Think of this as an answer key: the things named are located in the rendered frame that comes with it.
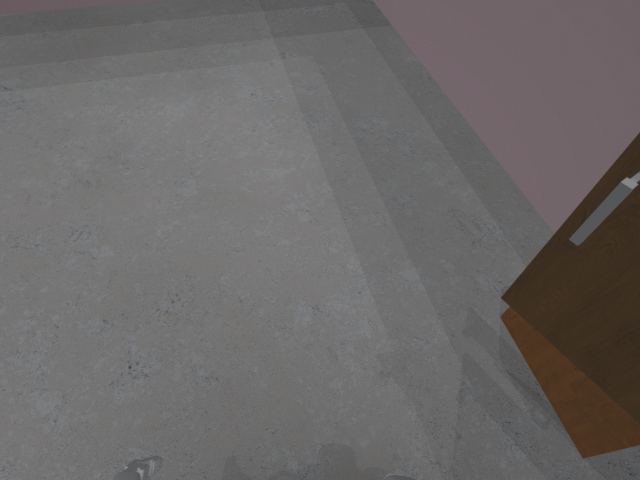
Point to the robot left hand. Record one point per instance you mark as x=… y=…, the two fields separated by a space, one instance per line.
x=140 y=469

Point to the cupboard door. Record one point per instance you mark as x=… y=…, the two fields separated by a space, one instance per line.
x=585 y=300

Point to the handle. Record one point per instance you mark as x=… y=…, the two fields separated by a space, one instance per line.
x=623 y=189

